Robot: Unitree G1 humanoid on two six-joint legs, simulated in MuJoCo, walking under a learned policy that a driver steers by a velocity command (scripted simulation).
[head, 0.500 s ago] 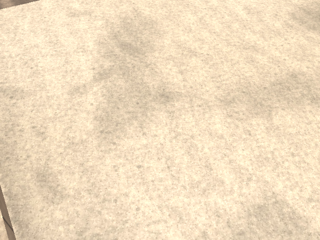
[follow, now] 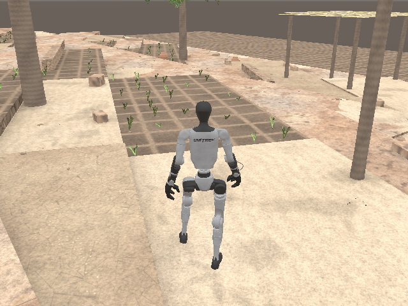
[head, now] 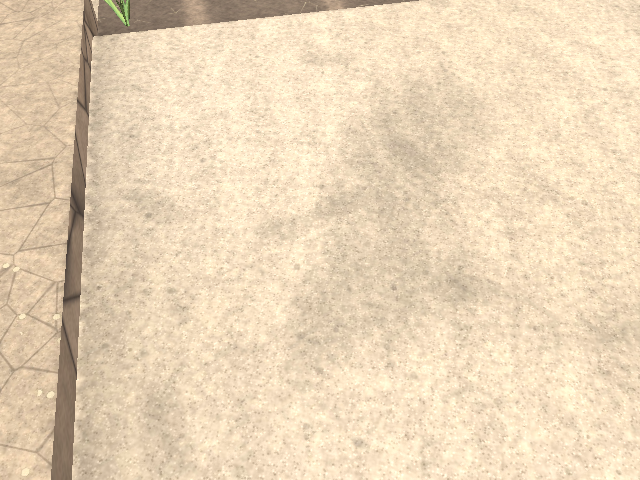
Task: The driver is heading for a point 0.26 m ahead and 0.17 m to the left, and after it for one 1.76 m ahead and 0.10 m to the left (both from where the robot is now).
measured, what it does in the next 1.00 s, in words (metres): walks ahead: left foot, then right foot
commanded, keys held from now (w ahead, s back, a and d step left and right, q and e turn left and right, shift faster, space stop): q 0.24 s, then no key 0.76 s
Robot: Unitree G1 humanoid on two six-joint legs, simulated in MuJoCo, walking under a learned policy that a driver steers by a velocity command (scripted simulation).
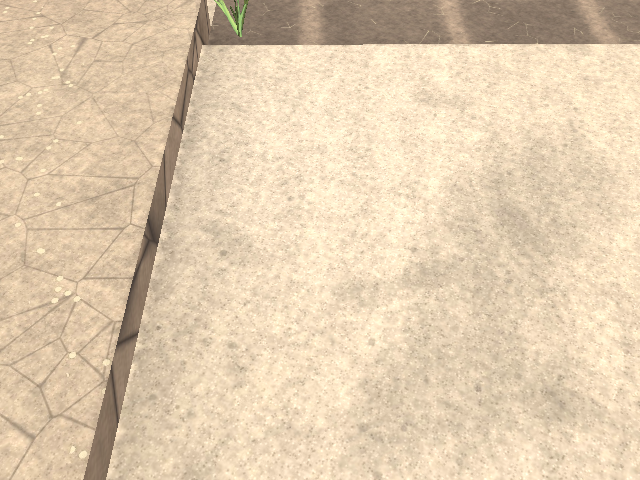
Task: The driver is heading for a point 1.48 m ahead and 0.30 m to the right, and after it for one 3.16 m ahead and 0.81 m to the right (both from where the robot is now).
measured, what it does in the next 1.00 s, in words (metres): stands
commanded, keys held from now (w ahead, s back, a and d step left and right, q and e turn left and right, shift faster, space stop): no key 1.00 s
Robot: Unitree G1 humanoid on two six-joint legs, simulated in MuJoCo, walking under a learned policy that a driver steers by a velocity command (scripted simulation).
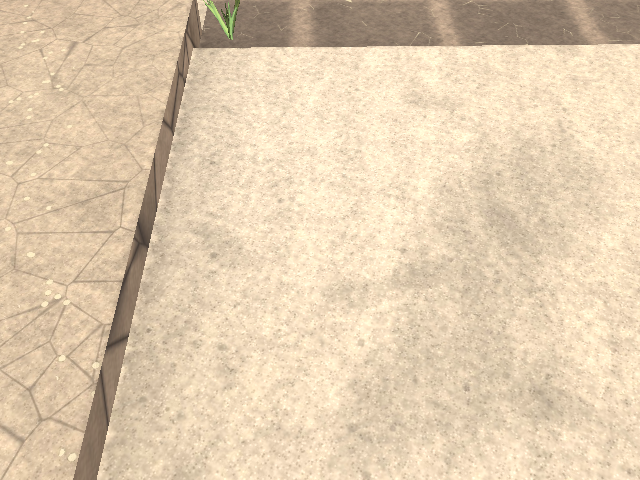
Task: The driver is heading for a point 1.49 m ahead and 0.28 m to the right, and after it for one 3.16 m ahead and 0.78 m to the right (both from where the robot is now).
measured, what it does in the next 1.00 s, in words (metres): stands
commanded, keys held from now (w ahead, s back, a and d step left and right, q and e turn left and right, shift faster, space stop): no key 1.00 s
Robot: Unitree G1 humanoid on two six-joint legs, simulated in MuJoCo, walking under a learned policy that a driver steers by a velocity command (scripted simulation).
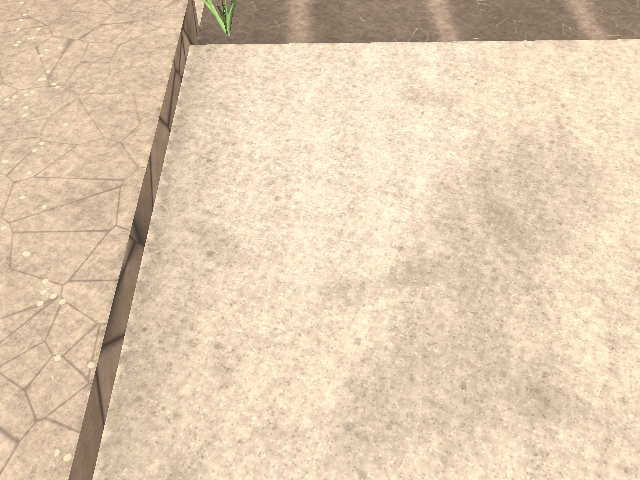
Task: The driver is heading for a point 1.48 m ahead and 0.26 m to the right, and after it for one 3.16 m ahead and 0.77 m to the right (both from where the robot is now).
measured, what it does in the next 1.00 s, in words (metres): walks ahead: right foot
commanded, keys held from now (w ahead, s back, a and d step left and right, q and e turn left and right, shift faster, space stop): no key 0.04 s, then w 0.96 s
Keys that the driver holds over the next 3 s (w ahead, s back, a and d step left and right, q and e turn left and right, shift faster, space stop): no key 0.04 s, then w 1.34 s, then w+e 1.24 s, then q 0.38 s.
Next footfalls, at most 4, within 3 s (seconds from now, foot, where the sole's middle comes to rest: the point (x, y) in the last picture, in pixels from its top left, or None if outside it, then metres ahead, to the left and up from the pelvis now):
0.80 right None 0.46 -0.09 -0.77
1.34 left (271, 362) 0.77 0.15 -0.77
1.92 right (376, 266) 1.06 -0.11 -0.77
2.40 left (347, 175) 1.41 -0.04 -0.77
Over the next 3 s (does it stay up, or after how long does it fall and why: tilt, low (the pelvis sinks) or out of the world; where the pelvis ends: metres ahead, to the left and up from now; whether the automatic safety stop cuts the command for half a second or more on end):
stays up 1.39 -0.22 -0.01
